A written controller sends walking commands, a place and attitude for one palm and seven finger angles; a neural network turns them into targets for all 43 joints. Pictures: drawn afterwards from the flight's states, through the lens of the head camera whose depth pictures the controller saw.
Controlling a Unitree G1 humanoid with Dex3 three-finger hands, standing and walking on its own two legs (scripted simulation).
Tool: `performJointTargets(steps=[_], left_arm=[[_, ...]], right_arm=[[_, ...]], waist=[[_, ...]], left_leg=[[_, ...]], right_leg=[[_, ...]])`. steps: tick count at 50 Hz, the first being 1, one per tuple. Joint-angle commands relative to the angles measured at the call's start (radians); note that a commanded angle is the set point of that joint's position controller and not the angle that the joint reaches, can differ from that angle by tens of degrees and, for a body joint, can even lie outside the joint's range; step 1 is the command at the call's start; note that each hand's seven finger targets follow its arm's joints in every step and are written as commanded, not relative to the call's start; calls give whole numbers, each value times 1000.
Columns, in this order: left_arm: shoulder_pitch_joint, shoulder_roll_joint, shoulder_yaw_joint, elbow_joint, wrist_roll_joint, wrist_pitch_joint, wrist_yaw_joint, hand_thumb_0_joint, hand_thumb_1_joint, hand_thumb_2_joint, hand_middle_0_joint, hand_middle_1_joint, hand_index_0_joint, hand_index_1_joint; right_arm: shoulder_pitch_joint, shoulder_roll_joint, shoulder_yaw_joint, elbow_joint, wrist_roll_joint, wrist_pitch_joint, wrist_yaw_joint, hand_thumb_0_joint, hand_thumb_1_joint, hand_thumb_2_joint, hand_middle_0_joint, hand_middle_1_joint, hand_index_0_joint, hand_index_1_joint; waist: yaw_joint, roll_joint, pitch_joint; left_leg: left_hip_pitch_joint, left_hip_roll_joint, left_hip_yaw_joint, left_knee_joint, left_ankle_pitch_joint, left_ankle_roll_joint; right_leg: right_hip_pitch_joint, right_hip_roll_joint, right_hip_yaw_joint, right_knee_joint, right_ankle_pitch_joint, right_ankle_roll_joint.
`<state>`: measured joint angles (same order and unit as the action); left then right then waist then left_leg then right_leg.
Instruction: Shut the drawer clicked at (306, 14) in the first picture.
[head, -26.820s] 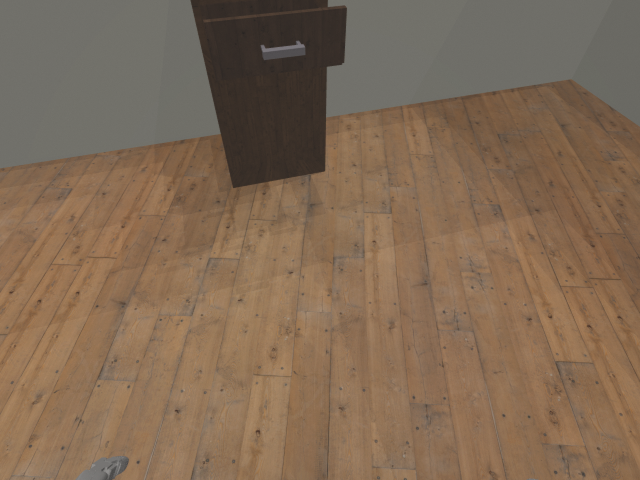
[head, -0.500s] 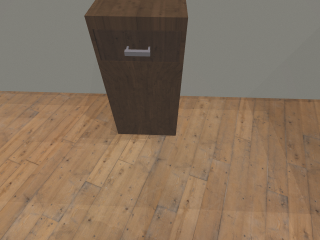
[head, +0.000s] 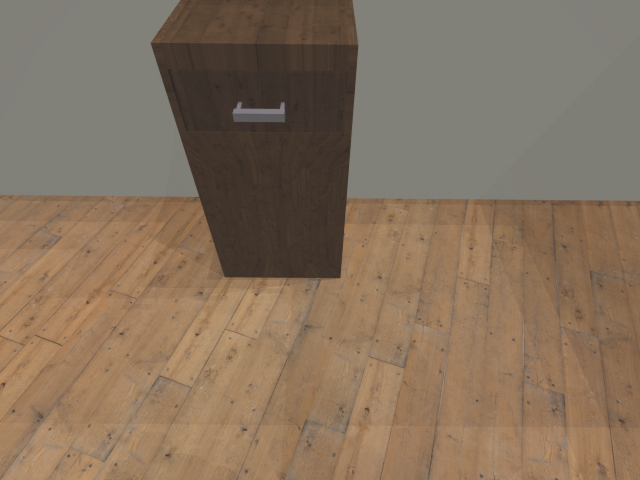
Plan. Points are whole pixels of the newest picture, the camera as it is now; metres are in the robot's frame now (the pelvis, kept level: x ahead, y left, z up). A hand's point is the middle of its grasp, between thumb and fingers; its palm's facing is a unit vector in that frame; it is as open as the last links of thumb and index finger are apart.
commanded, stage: look to check the result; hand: left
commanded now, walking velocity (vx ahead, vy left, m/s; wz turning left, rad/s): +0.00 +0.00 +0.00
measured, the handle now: (260, 110) +0.90 +0.19 -0.03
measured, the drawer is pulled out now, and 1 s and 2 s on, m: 0.00 0.00 0.00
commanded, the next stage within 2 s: stand and wait in 0.50 s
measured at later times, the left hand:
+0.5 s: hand out of the picture +0.04 +0.20 -0.17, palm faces +0.01 -0.97 -0.25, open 7.4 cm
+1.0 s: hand out of the picture +0.06 +0.20 -0.17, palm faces -0.01 -0.96 -0.26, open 7.4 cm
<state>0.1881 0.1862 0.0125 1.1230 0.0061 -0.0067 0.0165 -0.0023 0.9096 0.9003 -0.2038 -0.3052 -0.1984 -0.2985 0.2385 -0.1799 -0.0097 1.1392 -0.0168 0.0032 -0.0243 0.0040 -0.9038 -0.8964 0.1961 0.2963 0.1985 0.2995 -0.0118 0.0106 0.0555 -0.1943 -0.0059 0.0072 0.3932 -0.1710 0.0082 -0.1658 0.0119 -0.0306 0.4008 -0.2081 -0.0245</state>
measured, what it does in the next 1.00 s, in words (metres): stands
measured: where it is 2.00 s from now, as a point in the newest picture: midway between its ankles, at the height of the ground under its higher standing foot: outside the picture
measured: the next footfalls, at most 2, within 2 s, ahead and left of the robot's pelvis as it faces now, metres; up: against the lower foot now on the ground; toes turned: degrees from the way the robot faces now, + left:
none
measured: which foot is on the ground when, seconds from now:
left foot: down 0.00-1.00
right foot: down 0.00-1.00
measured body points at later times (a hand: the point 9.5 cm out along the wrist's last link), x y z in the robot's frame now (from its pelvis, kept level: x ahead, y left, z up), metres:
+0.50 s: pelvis +0.01 -0.01 +0.00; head +0.03 -0.01 +0.45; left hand +0.04 +0.25 -0.15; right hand +0.04 -0.25 -0.16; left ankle +0.03 +0.11 -0.74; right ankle +0.01 -0.10 -0.74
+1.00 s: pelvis +0.02 -0.01 +0.00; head +0.04 -0.01 +0.45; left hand +0.07 +0.25 -0.15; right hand +0.04 -0.26 -0.16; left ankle +0.03 +0.11 -0.74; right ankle +0.01 -0.10 -0.74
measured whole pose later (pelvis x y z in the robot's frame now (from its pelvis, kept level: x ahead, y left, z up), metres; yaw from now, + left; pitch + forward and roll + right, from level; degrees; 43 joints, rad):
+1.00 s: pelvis +0.02 -0.01 +0.00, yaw -1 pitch -1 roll +0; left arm 0.18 0.23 0.01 1.14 0.00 -0.01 0.02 0.00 0.91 0.90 -0.20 -0.30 -0.20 -0.30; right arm 0.19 -0.23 -0.01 1.15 -0.01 0.00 -0.02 0.00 -0.90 -0.90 0.20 0.30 0.20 0.30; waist -0.01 0.01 0.06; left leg -0.14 0.01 0.02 0.34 -0.18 0.00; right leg -0.11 0.03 -0.02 0.35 -0.21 -0.03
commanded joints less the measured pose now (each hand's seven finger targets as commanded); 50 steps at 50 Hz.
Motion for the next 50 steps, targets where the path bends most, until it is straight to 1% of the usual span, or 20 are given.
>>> performJointTargets(steps=[1,5,8,11,13,16,19,22,24,27,29,30,33,34,37,39,41,43,44,50], left_arm=[[40,148,28,-23,4,-14,11,0,900,900,-200,-300,-200,-300],[41,156,28,-20,3,-17,12,0,900,900,-200,-300,-200,-300],[43,161,26,-16,2,-17,12,0,900,900,-200,-300,-200,-300],[45,161,23,-12,2,-19,13,0,900,900,-200,-300,-200,-300],[43,165,22,-9,1,-16,12,0,900,900,-200,-300,-200,-300],[42,169,23,-9,2,-18,12,0,900,900,-200,-300,-200,-300],[40,176,24,-9,3,-21,13,0,900,900,-200,-300,-200,-300],[35,175,23,-7,2,-20,12,0,900,900,-200,-300,-200,-300],[40,179,23,-8,2,-22,13,0,900,900,-200,-300,-200,-300],[30,178,24,-10,2,-21,12,0,900,900,-200,-300,-200,-300],[29,183,25,-13,3,-23,13,0,900,900,-200,-300,-200,-300],[25,180,25,-12,2,-22,12,0,900,900,-200,-300,-200,-300],[22,184,25,-14,2,-22,11,0,900,900,-200,-300,-200,-300],[22,188,27,-16,3,-23,12,0,900,900,-200,-300,-200,-300],[15,186,27,-16,2,-22,11,0,900,900,-200,-300,-200,-300],[17,193,30,-18,3,-25,12,0,900,900,-200,-300,-200,-300],[14,193,29,-17,1,-25,12,0,900,900,-200,-300,-200,-300],[12,196,29,-18,1,-25,12,0,900,900,-200,-300,-200,-300],[15,197,31,-20,3,-26,13,0,900,900,-200,-300,-200,-300],[9,203,29,-17,2,-25,12,0,900,900,-200,-300,-200,-300]], right_arm=[[42,-119,-25,-31,-2,-12,-7,0,-900,-900,200,300,200,300],[38,-130,-25,-30,0,-14,-9,0,-900,-900,200,300,200,300],[31,-136,-24,-29,1,-15,-10,0,-900,-900,200,300,200,300],[25,-142,-25,-30,1,-13,-10,0,-900,-900,200,300,200,300],[15,-143,-24,-27,1,-10,-9,0,-900,-900,200,300,200,300],[14,-147,-24,-27,0,-10,-7,0,-900,-900,200,300,200,300],[10,-156,-26,-30,2,-12,-8,0,-900,-900,200,300,200,300],[0,-154,-24,-28,1,-13,-8,0,-900,-900,200,300,200,300],[-1,-158,-24,-30,2,-12,-8,0,-900,-900,200,300,200,300],[-5,-157,-24,-27,0,-13,-8,0,-900,-900,200,300,200,300],[-8,-166,-26,-31,2,-13,-8,0,-900,-900,200,300,200,300],[-11,-162,-25,-30,0,-14,-8,0,-900,-900,200,300,200,300],[-13,-165,-23,-29,1,-16,-8,0,-900,-900,200,300,200,300],[-11,-171,-26,-30,2,-16,-9,0,-900,-900,200,300,200,300],[-17,-171,-25,-29,0,-18,-9,0,-900,-900,200,300,200,300],[-15,-176,-26,-30,2,-19,-10,0,-900,-900,200,300,200,300],[-18,-177,-25,-29,1,-20,-10,0,-900,-900,200,300,200,300],[-20,-179,-25,-29,1,-19,-10,0,-900,-900,200,300,200,300],[-20,-179,-27,-30,2,-19,-10,0,-900,-900,200,300,200,300],[-26,-182,-26,-28,2,-17,-8,0,-900,-900,200,300,200,300]], waist=[[5,2,-8],[4,-3,-31],[5,3,-34],[4,-14,-28],[3,10,-7],[3,3,-14],[4,-11,-32],[5,-12,-12],[5,-5,-27],[5,3,-15],[4,-15,-21],[4,2,-25],[6,7,-29],[6,-7,-38],[6,8,-33],[7,-1,-50],[7,-11,-45],[6,1,-50],[6,-13,-48],[6,-9,-34]], left_leg=[[19,100,-86,-67,42,23],[39,105,-85,-63,84,23],[46,106,-85,-64,94,23],[57,107,-83,-63,96,23],[51,106,-81,-71,61,21],[55,106,-81,-70,58,20],[64,109,-83,-68,91,21],[58,109,-82,-76,87,19],[68,107,-81,-69,95,19],[61,108,-80,-77,88,18],[67,110,-79,-74,99,17],[70,111,-80,-76,102,18],[69,112,-81,-83,102,18],[72,114,-82,-79,115,18],[73,115,-82,-85,113,18],[78,116,-81,-79,137,18],[81,116,-80,-82,141,18],[85,117,-78,-82,136,16],[89,116,-79,-80,146,17],[86,115,-77,-89,119,16]], right_leg=[[-37,-115,101,-111,-12,-31],[-18,-117,99,-105,44,-31],[-12,-116,101,-105,65,-29],[-18,-117,103,-111,75,-29],[-33,-118,106,-123,29,-28],[-30,-117,111,-130,19,-28],[-14,-116,108,-121,66,-27],[-17,-119,104,-124,68,-26],[-12,-121,109,-126,82,-25],[-13,-119,107,-128,73,-25],[-10,-118,107,-127,91,-24],[-6,-120,106,-123,96,-25],[1,-120,108,-123,96,-25],[6,-118,107,-120,111,-25],[5,-118,108,-118,110,-25],[20,-121,106,-116,143,-25],[20,-122,103,-114,154,-24],[22,-122,106,-117,152,-25],[20,-122,105,-117,165,-24],[13,-123,111,-128,137,-23]])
